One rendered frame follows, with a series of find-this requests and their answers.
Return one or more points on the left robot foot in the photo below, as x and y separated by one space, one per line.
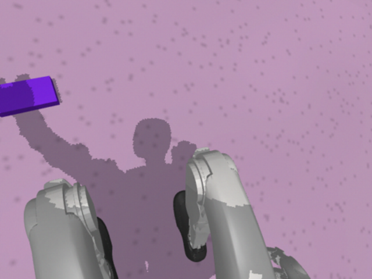
107 247

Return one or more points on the small box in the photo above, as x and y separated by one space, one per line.
27 95

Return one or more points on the right robot hand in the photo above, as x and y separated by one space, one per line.
290 268

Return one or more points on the right robot foot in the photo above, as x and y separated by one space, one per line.
182 221

